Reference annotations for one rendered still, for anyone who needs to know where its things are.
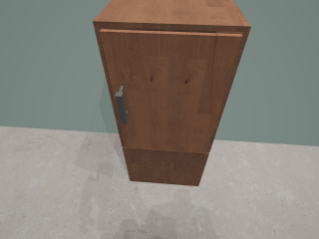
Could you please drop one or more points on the handle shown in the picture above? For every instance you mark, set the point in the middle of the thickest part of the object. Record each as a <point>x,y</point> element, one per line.
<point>121,106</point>

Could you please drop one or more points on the cupboard door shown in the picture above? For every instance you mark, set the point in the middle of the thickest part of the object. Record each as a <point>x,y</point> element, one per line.
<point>174,84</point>

